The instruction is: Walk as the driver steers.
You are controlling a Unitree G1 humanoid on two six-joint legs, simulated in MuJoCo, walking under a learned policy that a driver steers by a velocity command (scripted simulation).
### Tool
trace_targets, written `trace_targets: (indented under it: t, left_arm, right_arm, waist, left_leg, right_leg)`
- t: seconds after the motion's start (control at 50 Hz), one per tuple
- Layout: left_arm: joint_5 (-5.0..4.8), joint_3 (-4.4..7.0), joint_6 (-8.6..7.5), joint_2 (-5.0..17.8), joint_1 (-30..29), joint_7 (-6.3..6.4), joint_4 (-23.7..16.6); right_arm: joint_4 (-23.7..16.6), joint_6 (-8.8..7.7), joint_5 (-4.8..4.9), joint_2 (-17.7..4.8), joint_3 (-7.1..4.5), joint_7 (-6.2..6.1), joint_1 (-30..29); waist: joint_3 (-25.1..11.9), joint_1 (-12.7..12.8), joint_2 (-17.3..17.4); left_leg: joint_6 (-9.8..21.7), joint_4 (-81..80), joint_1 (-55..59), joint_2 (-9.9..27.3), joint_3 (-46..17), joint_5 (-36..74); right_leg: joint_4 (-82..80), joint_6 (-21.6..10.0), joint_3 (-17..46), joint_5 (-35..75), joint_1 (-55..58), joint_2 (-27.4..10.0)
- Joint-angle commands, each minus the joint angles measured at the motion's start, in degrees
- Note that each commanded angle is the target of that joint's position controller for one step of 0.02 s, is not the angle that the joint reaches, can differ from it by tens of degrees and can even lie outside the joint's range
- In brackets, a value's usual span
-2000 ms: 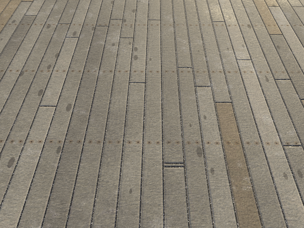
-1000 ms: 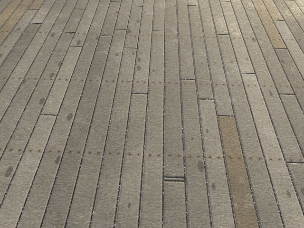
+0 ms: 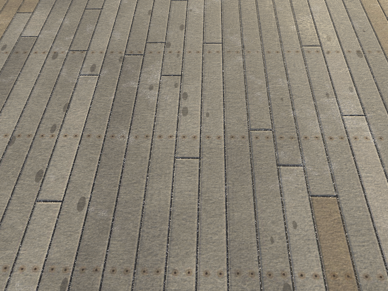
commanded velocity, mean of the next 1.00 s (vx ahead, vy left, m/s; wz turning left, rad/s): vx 0.37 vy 0.00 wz -0.06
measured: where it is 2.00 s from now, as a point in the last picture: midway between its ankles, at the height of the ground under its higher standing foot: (252, 181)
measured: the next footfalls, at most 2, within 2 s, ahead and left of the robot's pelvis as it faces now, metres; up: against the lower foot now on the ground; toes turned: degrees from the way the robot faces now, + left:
left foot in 0.12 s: +0.09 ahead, +0.13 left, +0.00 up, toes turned +1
right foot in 0.44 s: +0.17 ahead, -0.10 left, +0.00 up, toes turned -4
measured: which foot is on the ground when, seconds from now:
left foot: up 0.00-0.10, down 0.12-0.46, up 0.48-0.88, down 0.90-1.00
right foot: down 0.00-0.18, up 0.20-0.42, down 0.44-0.92, up 0.94-1.00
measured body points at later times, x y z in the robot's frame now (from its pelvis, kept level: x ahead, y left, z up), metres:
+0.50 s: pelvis +0.13 -0.02 -0.01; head +0.14 -0.04 +0.44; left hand +0.19 +0.23 -0.14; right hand +0.07 -0.25 -0.17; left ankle +0.05 +0.12 -0.72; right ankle +0.14 -0.10 -0.74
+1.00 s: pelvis +0.38 +0.00 -0.02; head +0.42 +0.01 +0.43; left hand +0.34 +0.24 -0.17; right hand +0.51 -0.24 -0.14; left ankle +0.46 +0.07 -0.74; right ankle +0.21 -0.10 -0.65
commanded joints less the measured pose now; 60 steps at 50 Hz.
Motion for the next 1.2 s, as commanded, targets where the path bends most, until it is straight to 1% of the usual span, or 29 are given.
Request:
trace_targets:
  t: [0.02,0.1,0.14,0.18,0.22,0.26,0.3,0.36,0.4,0.44,0.46,0.48,0.5,0.52,0.56,0.66,0.74,0.8,0.84,0.88,0.9,0.92,0.94,0.96,0.98,1.0,1.04,1.12,1.2]
  left_arm:
    - [-0.02,0.64,0.34,6.6,1.0,0.35,-2.1]
    - [-0.63,0.63,1.90,6.4,1.9,0.88,-1.6]
    - [-1.34,0.98,2.68,5.0,5.1,0.61,-1.8]
    - [-0.82,1.22,2.90,4.7,2.5,0.08,-3.3]
    - [0.15,1.45,2.32,3.7,-0.2,-0.58,-4.9]
    - [0.41,2.12,1.42,4.8,-3.0,-1.27,-6.4]
    - [0.25,2.52,0.69,4.7,-3.8,-1.80,-7.0]
    - [-0.16,2.52,0.40,3.3,-4.7,-2.08,-7.8]
    - [-0.45,2.60,0.47,2.7,-1.7,-1.88,-7.0]
    - [-0.39,3.56,0.22,4.8,6.9,-1.24,-4.0]
    - [0.38,4.68,-0.36,9.1,14.0,-0.49,-2.6]
    - [0.02,6.19,0.00,15.7,19.5,-0.24,-1.5]
    - [0.25,5.28,0.52,12.5,15.5,-0.08,-2.0]
    - [0.18,4.47,0.33,10.1,9.7,-0.37,-4.0]
    - [-0.16,3.84,-0.58,8.5,5.7,-0.38,-5.3]
    - [-0.59,2.64,-1.80,6.4,11.6,0.21,-2.2]
    - [-0.52,2.23,-1.90,6.6,12.5,0.20,-1.6]
    - [-0.58,2.35,-1.90,7.5,13.6,0.28,-0.7]
    - [-0.44,2.58,-1.81,8.6,11.6,0.37,-0.9]
    - [-0.54,2.93,-1.52,9.9,9.3,0.33,-1.3]
    - [-0.86,2.79,-1.38,9.4,8.8,0.12,-1.8]
    - [-1.01,2.08,-1.21,6.1,10.6,-0.03,-3.6]
    - [-3.20,1.97,-0.61,2.4,17.7,-0.09,-3.4]
    - [-1.67,2.97,0.21,7.1,13.3,0.19,-3.4]
    - [-1.09,3.22,0.28,7.1,7.5,-0.27,-4.8]
    - [-0.97,3.18,0.39,5.5,5.7,-0.51,-5.3]
    - [0.34,3.49,1.79,4.2,6.4,-1.26,-5.5]
    - [0.48,3.73,3.66,3.6,0.9,-2.27,-8.2]
    - [0.24,3.44,3.89,3.9,-8.0,-3.24,-11.7]
  right_arm:
    - [1.6,1.17,0.26,-2.2,0.04,-0.40,7.9]
    - [2.7,0.17,-0.33,-2.0,0.70,-0.60,7.9]
    - [2.9,-1.06,-0.53,-4.8,0.14,-0.43,9.0]
    - [3.7,-1.24,0.79,-6.0,-0.78,0.11,11.8]
    - [4.5,-1.24,0.55,-7.6,-1.76,-0.03,15.2]
    - [4.1,-1.87,-0.19,-7.5,-2.09,-0.06,15.0]
    - [3.5,-2.61,0.15,-7.2,-2.27,0.01,13.1]
    - [3.0,-3.35,0.43,-7.4,-2.53,0.17,11.5]
    - [3.1,-3.33,0.77,-8.1,-2.91,0.43,10.9]
    - [2.7,-3.50,0.57,-7.1,-2.82,0.57,10.5]
    - [1.1,-3.90,0.34,-4.3,-2.00,0.94,8.1]
    - [-1.9,-4.22,0.67,-1.7,-1.41,1.57,7.3]
    - [-2.9,-3.97,-1.13,-6.0,-2.45,2.01,4.5]
    - [-3.0,-4.08,-1.06,-5.5,-2.51,2.70,3.2]
    - [-2.2,-4.40,-0.43,-4.1,-2.35,3.41,4.3]
    - [-4.1,-2.93,-0.67,-3.2,-2.19,3.73,-1.3]
    - [-8.3,-2.76,0.00,-2.1,-1.10,3.90,-11.8]
    - [-10.2,-2.80,0.26,-3.4,-1.15,3.66,-14.9]
    - [-10.2,-3.22,0.36,-5.0,-1.71,3.12,-12.3]
    - [-6.8,-4.09,0.22,-7.2,-2.91,2.18,-0.7]
    - [-4.3,-4.74,-0.63,-9.5,-3.93,1.54,8.3]
    - [-3.7,-5.09,-2.05,-15.1,-5.20,0.99,16.9]
    - [-4.1,-4.27,-1.50,-17.2,-5.67,1.64,15.0]
    - [-6.1,-3.64,-0.20,-12.9,-4.84,1.92,7.3]
    - [-7.2,-4.04,0.18,-8.4,-3.48,2.03,1.7]
    - [-6.9,-4.61,0.02,-6.6,-2.93,2.04,0.2]
    - [-5.4,-5.53,0.18,-5.0,-2.36,1.23,2.1]
    - [-4.2,-7.02,0.57,-6.2,-2.52,0.93,6.6]
    - [-3.4,-7.06,0.33,-6.2,-2.23,0.82,10.1]
  waist:
    - [-6.6,-1.8,-7.6]
    - [-2.6,-2.0,-4.2]
    - [0.1,0.5,0.0]
    - [5.2,-1.4,8.5]
    - [6.0,-2.8,11.8]
    - [4.2,-2.6,7.4]
    - [1.4,-1.1,4.4]
    - [0.1,-0.3,5.3]
    - [-0.1,1.4,4.6]
    - [-1.8,4.4,1.1]
    - [-3.2,7.7,-8.5]
    - [-3.4,8.4,-22.1]
    - [1.1,5.5,-13.4]
    - [3.0,2.8,-7.2]
    - [1.9,0.0,-4.5]
    - [0.6,-0.1,-5.4]
    - [2.4,1.5,-6.8]
    - [2.9,1.7,-7.2]
    - [1.4,-0.5,-6.7]
    - [-4.8,-5.6,-5.4]
    - [-10.0,-8.9,-3.9]
    - [-18.3,-10.2,3.4]
    - [-23.5,-5.9,13.9]
    - [-15.3,-3.9,3.6]
    - [-7.6,-3.2,0.1]
    - [-3.6,-1.7,-0.9]
    - [-2.6,0.6,1.0]
    - [-1.5,1.1,1.3]
    - [0.5,-0.1,1.3]
  left_leg:
    - [-0.3,-4.6,12.1,-0.5,2.1,2.0]
    - [0.5,-18.9,18.3,0.0,1.9,4.5]
    - [3.0,-20.6,16.6,3.0,-3.5,-9.0]
    - [7.0,-30.3,10.7,7.1,-13.3,-24.3]
    - [10.7,-37.9,14.5,14.2,-23.3,-26.9]
    - [12.4,-38.5,17.3,16.6,-24.2,-19.1]
    - [11.0,-37.7,18.9,14.4,-18.9,-11.7]
    - [9.2,-35.8,15.2,10.4,-10.9,-4.9]
    - [8.6,-32.8,10.0,9.1,-7.9,-5.2]
    - [6.9,-24.2,1.2,6.2,-5.1,-6.8]
    - [4.6,-9.1,-5.4,1.5,0.9,-6.0]
    - [3.1,6.6,-17.7,-4.8,7.0,-12.6]
    - [4.4,15.8,-20.0,-0.8,2.0,-11.7]
    - [4.9,17.7,-19.9,1.4,0.0,-5.9]
    - [4.1,15.8,-16.2,3.2,0.2,1.3]
    - [1.2,10.1,-17.0,2.2,4.0,7.3]
    - [0.9,-4.1,-12.0,0.3,6.7,13.1]
    - [2.4,-9.5,-7.1,-0.9,7.3,14.0]
    - [3.9,-11.5,-2.5,-2.1,6.7,12.1]
    - [5.5,-15.7,11.4,-4.9,7.3,11.2]
    - [6.7,-17.3,24.8,-1.6,4.3,11.5]
    - [8.5,-18.7,37.4,14.1,-12.8,2.4]
    - [14.9,-29.4,43.6,25.2,-38.1,-6.7]
    - [13.4,-31.8,34.7,22.8,-33.7,-14.6]
    - [11.7,-33.4,25.7,20.1,-24.9,-12.3]
    - [9.8,-35.1,19.4,17.6,-17.5,-4.3]
    - [7.6,-35.8,14.4,14.4,-8.0,4.7]
    - [7.4,-37.5,15.7,13.6,0.1,12.6]
    - [6.7,-37.6,18.2,11.9,7.0,18.3]
  right_leg:
    - [-6.3,-5.4,9.3,16.9,-4.0,-15.0]
    - [-5.8,-2.7,12.8,-9.5,-7.7,-13.6]
    - [-4.3,-1.6,12.2,-25.6,-10.9,-8.9]
    - [6.0,0.0,5.5,-24.8,-11.4,-3.5]
    - [18.0,0.8,1.8,-17.9,-17.1,-1.3]
    - [24.7,0.5,4.8,-17.8,-20.6,-4.0]
    - [24.5,1.1,5.5,-15.6,-19.3,-5.3]
    - [16.5,1.9,2.7,-12.9,-10.7,-3.9]
    - [8.6,2.1,-0.1,-7.9,-1.1,-2.2]
    - [4.3,2.1,1.6,-8.5,13.3,-2.3]
    - [-3.7,0.5,15.5,-18.0,19.8,-12.6]
    - [-13.9,-5.6,38.7,-32.8,23.6,-25.0]
    - [-14.0,-7.6,40.9,-33.4,17.5,-26.5]
    - [-13.4,-6.8,35.7,-29.5,13.3,-23.9]
    - [-14.3,-4.9,26.2,-15.6,10.9,-19.8]
    - [-12.2,-4.6,14.1,15.1,14.2,-15.9]
    - [-12.5,-4.4,9.6,20.3,10.9,-14.0]
    - [-11.3,-4.5,10.5,25.1,11.6,-15.4]
    - [-6.8,-3.9,10.7,35.2,13.7,-16.2]
    - [6.7,-2.3,9.4,44.2,13.5,-14.2]
    - [18.5,-1.4,8.4,35.3,6.3,-11.6]
    - [36.4,-0.8,6.0,9.4,-4.1,-7.2]
    - [53.5,0.3,6.7,-21.7,-19.0,0.9]
    - [56.5,-0.3,9.8,-16.4,-22.6,-4.3]
    - [54.2,-0.4,9.8,-11.5,-22.8,-6.3]
    - [51.3,-0.3,9.8,-9.1,-21.0,-8.0]
    - [48.1,0.3,9.6,-7.9,-17.3,-9.6]
    - [45.2,1.2,8.3,-2.6,-22.8,-10.5]
    - [35.7,2.2,6.3,5.6,-27.8,-10.4]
